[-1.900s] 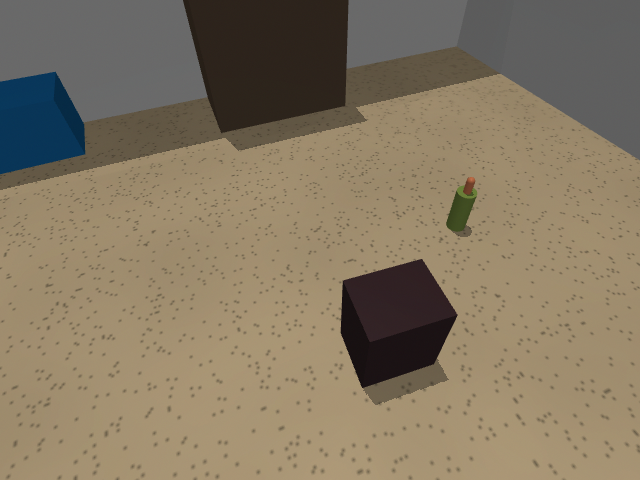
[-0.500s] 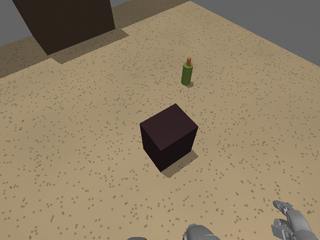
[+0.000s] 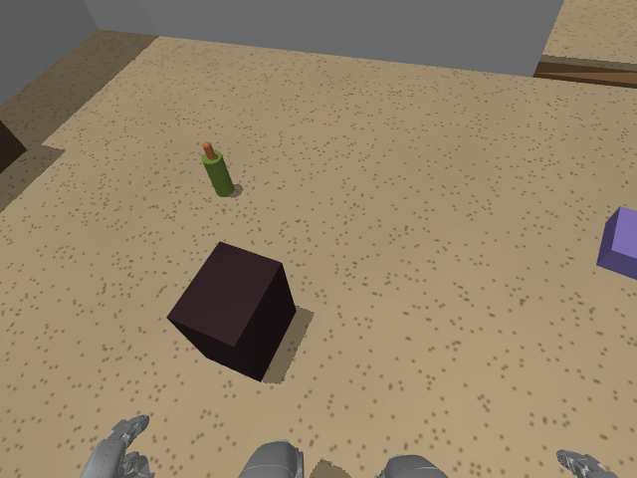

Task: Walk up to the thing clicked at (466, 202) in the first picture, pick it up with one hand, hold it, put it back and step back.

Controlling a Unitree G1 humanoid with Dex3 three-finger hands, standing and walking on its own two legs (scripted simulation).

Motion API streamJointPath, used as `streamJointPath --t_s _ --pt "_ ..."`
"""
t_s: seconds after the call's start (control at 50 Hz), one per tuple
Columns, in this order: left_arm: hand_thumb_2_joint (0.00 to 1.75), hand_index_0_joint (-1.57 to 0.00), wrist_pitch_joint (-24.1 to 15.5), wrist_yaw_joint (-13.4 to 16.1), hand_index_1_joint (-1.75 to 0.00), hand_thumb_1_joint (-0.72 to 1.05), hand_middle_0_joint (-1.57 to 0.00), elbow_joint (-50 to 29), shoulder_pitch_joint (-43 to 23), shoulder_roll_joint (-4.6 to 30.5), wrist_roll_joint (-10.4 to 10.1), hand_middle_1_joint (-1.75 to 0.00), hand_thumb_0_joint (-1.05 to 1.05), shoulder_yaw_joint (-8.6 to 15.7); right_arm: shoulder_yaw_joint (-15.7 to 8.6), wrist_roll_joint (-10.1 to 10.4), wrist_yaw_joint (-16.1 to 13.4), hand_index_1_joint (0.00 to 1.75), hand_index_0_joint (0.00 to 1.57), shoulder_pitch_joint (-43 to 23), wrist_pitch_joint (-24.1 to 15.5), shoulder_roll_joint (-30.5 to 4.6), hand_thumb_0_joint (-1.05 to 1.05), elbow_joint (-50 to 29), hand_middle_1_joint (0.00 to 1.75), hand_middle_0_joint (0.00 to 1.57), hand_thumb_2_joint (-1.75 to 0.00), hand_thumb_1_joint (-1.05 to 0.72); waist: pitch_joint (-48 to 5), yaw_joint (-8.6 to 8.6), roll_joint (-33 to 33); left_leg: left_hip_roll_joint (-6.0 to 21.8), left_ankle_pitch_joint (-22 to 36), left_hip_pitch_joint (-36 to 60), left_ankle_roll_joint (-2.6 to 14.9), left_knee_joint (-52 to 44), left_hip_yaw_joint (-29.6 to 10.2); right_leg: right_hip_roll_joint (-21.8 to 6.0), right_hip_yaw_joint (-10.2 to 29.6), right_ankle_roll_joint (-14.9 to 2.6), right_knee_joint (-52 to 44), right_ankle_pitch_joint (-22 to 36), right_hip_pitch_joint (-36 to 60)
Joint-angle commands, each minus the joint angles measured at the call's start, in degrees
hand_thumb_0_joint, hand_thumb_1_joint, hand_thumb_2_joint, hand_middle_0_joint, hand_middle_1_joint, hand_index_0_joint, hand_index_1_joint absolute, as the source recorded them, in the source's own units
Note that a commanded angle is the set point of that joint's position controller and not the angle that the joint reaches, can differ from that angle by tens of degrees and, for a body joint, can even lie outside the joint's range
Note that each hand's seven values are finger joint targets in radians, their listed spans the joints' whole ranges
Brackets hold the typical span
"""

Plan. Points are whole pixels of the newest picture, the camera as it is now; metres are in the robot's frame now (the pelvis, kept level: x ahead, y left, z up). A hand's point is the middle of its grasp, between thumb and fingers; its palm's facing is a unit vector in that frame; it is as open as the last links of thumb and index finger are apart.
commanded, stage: walk up
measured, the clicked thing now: (216, 168) +1.29 +0.47 -0.62
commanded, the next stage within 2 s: none
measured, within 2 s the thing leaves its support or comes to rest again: neither
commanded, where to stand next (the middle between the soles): +0.04 -0.01 m, yaw -50 degrees
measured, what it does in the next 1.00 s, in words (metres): steps on the spot, turning right: left foot, then right foot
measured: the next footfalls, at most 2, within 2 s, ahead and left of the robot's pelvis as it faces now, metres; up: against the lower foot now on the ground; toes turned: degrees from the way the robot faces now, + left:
left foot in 0.16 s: +0.12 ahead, +0.14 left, +0.00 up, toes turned -10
right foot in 0.54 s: -0.02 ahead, -0.12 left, +0.00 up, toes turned -27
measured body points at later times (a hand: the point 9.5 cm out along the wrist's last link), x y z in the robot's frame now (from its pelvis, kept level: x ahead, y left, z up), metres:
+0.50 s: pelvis +0.00 +0.03 -0.01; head +0.05 +0.02 +0.44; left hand +0.23 +0.28 -0.11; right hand -0.08 -0.31 -0.08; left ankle +0.08 +0.15 -0.73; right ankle -0.06 -0.11 -0.71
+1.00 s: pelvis -0.01 +0.03 -0.01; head +0.03 +0.02 +0.43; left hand +0.27 +0.23 -0.12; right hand -0.14 -0.26 -0.11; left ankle +0.10 +0.10 -0.73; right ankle -0.08 -0.07 -0.68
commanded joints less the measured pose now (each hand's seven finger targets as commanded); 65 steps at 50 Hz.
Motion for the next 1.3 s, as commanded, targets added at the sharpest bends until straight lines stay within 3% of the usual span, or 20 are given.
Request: streamJointPath --t_s 0.0,0.1,0.12,0.14,0.16,0.28,0.38,0.48,0.5,0.54,0.56,0.62,0.8,0.84,0.86,0.96,1.08,1.1,1.14,1.28 --pt "0.9 -0.2 -0.6 0.6 -0.3 0.9 -0.2 -6.9 -0.3 15.9 1.2 -0.3 0.0 6.1 -4.0 -0.2 -1.8 0.3 0.2 1.4 -2.4 -10.7 0.0 -5.4 0.3 0.2 -0.9 -0.9 -8.5 2.2 -14.0 -2.7 3.1 0.0 0.06 -5.6 1.8 -9.1 16.0 -11.35 -10.1 15.1 -0.5" --pt "0.9 -0.2 0.8 0.2 -0.3 0.9 -0.2 -7.7 -5.2 14.5 0.5 -0.3 0.0 5.4 -4.0 0.3 -3.4 0.3 0.2 8.1 -3.8 -8.6 0.0 -3.8 0.3 0.2 -0.9 -0.9 -10.9 -2.69 -12.5 -4.5 12.1 17.2 3.71 -25.9 -0.2 -5.4 16.1 -6.69 1.6 14.6 -10.8" --pt "0.9 -0.2 1.1 0.3 -0.3 0.9 -0.2 -8.5 -5.1 11.1 -0.1 -0.3 0.0 4.6 -4.9 -1.0 -3.9 0.3 0.2 10.2 -4.3 -11.5 0.0 -3.9 0.3 0.2 -0.9 -0.9 -10.7 -3.72 -4.4 2.8 8.4 20.4 5.56 -35.9 -9.9 0.0 10.9 -1.62 10.8 6.9 -15.4" --pt "0.9 -0.2 1.3 0.5 -0.3 0.9 -0.2 -7.9 -0.7 8.1 0.4 -0.3 0.0 4.0 -6.1 -1.4 -4.3 0.3 0.2 7.1 -4.6 -17.4 0.0 -5.2 0.3 0.2 -0.9 -0.9 -9.6 -0.56 11.2 20.9 14.5 21.0 9.06 -40.8 -29.4 7.0 5.4 1.39 24.8 -16.5 -22.2" --pt "0.9 -0.2 1.5 1.2 -0.3 0.9 -0.2 -6.8 0.6 14.7 1.5 -0.3 0.0 4.9 -7.2 -0.3 -4.0 0.3 0.2 3.2 -4.7 -20.5 0.0 -6.5 0.3 0.2 -0.9 -0.9 -10.1 -0.15 7.8 28.9 16.7 15.4 15.91 -41.3 -33.4 0.2 4.6 2.25 32.8 -17.3 -20.2" --pt "0.9 -0.2 1.9 -2.5 -0.3 0.9 -0.2 -2.4 2.6 12.4 -1.0 -0.3 0.0 5.4 -4.6 -1.3 -3.7 0.3 0.2 1.7 -5.5 -14.1 0.0 -6.7 0.3 0.2 -0.9 -0.9 -8.2 0.61 8.5 11.6 16.1 14.0 10.46 -36.3 -4.7 -2.4 1.2 1.9 30.8 -5.6 -16.3" --pt "0.9 -0.2 1.0 -2.6 -0.3 0.9 -0.2 -3.1 -1.3 11.7 -0.6 -0.3 0.0 4.8 -5.3 -1.7 -2.8 0.3 0.2 7.0 -5.5 -17.0 0.0 -7.2 0.3 0.2 -0.9 -0.9 -10.5 -2.51 8.9 16.4 23.2 19.4 14.06 -32.1 -1.1 -4.6 -5.4 2.1 16.3 -11.9 -13.5" --pt "0.9 -0.2 -0.4 -1.0 -0.3 0.9 -0.2 2.2 8.0 11.2 -0.3 -0.3 0.0 5.7 -4.7 -0.6 -2.2 0.3 0.2 3.5 -3.9 -16.5 0.0 -8.6 0.3 0.2 -0.9 -0.9 -12.0 2.35 8.6 15.2 25.1 8.8 10.17 -19.3 6.1 -0.7 -11.9 -0.77 -2.9 -3.7 3.8" --pt "0.9 -0.2 -1.1 -0.5 -0.3 0.9 -0.2 3.8 11.5 13.6 0.0 -0.3 0.0 7.0 -3.7 -0.5 -2.2 0.3 0.2 4.2 -3.5 -13.5 0.0 -8.8 0.3 0.2 -0.9 -0.9 -13.1 4.28 1.2 12.6 18.9 2.4 7.82 -9.1 7.7 -1.5 -6.3 -2.1 -8.4 -5.2 11.6" --pt "0.9 -0.2 -1.8 0.2 -0.3 0.9 -0.2 0.9 9.3 22.9 1.0 -0.3 0.0 8.7 -2.5 0.7 -3.2 0.3 0.2 -2.5 -3.1 -11.0 0.0 -11.5 0.3 0.2 -0.9 -0.9 -7.7 6.72 -17.6 0.8 -9.3 -17.1 1.85 6.8 3.7 -22.0 32.9 -16.02 -15.3 -1.7 8.7" --pt "0.9 -0.2 -1.7 0.4 -0.3 0.9 -0.2 1.0 7.9 21.6 0.1 -0.3 0.0 8.5 -3.1 0.6 -3.7 0.3 0.2 -3.5 -3.2 -12.8 0.0 -10.1 0.3 0.2 -0.9 -0.9 -5.6 5.84 -13.3 2.7 -8.8 -14.6 1.67 8.5 -0.2 -22.2 30.6 -17.04 -14.9 -1.4 4.3" --pt "0.9 -0.2 -2.2 1.6 -0.3 0.9 -0.2 0.9 2.7 17.4 -0.2 -0.3 0.0 6.8 -2.6 0.3 -3.0 0.3 0.2 3.0 -4.0 -12.3 0.0 -4.6 0.3 0.2 -0.9 -0.9 -6.0 1.72 -13.8 2.5 1.4 -11.3 2.6 3.4 0.2 -13.8 18.1 -11.44 -9.3 1.3 4.3" --pt "0.9 -0.2 -2.1 2.1 -0.3 0.9 -0.2 0.5 0.7 14.0 -1.0 -0.3 0.0 4.3 -3.2 -1.3 -2.8 0.3 0.2 7.6 -5.2 -10.8 0.0 -1.6 0.3 0.2 -0.9 -0.9 -8.7 -1.67 -9.5 -3.3 10.1 14.7 4.95 -22.5 1.8 -9.3 13.0 -7.56 4.6 14.1 -11.8" --pt "0.9 -0.2 -1.9 2.4 -0.3 0.9 -0.2 0.3 3.9 8.7 -1.4 -0.3 0.0 2.6 -5.0 -1.9 -3.0 0.3 0.2 6.1 -5.8 -17.9 0.0 -3.1 0.3 0.2 -0.9 -0.9 -9.7 -0.71 8.7 18.4 4.3 18.2 11.97 -38.2 -28.9 4.2 2.2 -0.47 22.1 -13.3 -21.2" --pt "0.9 -0.2 -2.0 3.4 -0.3 0.9 -0.2 1.9 3.2 15.1 -0.8 -0.3 0.0 4.2 -5.7 -1.0 -2.5 0.3 0.2 4.0 -5.6 -20.4 0.0 -3.2 0.3 0.2 -0.9 -0.9 -9.1 -0.87 6.4 25.7 5.0 12.6 18.3 -39.8 -35.9 1.3 4.0 0.3 30.4 -19.8 -17.4" --pt "0.9 -0.2 -2.5 1.3 -0.3 0.9 -0.2 6.3 5.6 13.2 -1.1 -0.3 0.0 4.7 -3.8 -1.4 -2.6 0.3 0.2 0.1 -5.8 -15.5 0.0 -2.4 0.3 0.2 -0.9 -0.9 -5.0 1.31 6.9 13.4 10.9 8.9 13.85 -34.5 -11.1 -2.7 -1.0 0.0 24.5 -12.6 -13.4" --pt "0.9 -0.2 -4.1 1.6 -0.3 0.9 -0.2 9.1 8.5 10.9 -0.1 -0.3 0.0 4.7 -2.5 -1.1 -1.6 0.3 0.2 -1.1 -3.7 -13.3 0.0 -3.1 0.3 0.2 -0.9 -0.9 -9.9 3.52 6.2 11.1 21.2 4.6 10.42 -20.0 -1.3 0.6 -8.8 -0.67 -3.6 -1.1 5.9" --pt "0.9 -0.2 -4.5 2.2 -0.3 0.9 -0.2 9.2 8.6 13.1 0.3 -0.3 0.0 5.6 -1.4 -0.8 -1.7 0.3 0.2 0.6 -3.4 -9.8 0.0 -3.0 0.3 0.2 -0.9 -0.9 -10.3 3.69 0.5 9.0 16.5 -1.1 7.73 -14.0 0.6 -1.4 -2.5 -1.72 -5.8 -1.9 11.3" --pt "0.9 -0.2 -5.0 2.8 -0.3 0.9 -0.2 7.4 5.3 20.4 0.8 -0.3 0.0 6.2 -1.4 -0.4 -2.6 0.3 0.2 -4.3 -2.5 -9.7 0.0 -4.2 0.3 0.2 -0.9 -0.9 -6.7 4.21 -11.3 2.0 -7.7 -7.4 2.97 0.2 0.1 -22.8 31.3 -14.77 -13.1 -3.1 0.1" --pt "0.9 -0.2 -5.0 2.7 -0.3 0.9 -0.2 8.5 0.0 15.2 -0.1 -0.3 0.0 3.8 -1.2 -0.2 -2.3 0.3 0.2 0.9 -3.7 -10.1 0.0 3.4 0.3 0.2 -0.9 -0.9 -8.8 1.14 -12.1 0.7 1.8 3.3 3.09 -11.2 1.6 -12.9 15.5 -9.55 -5.5 12.5 -1.6"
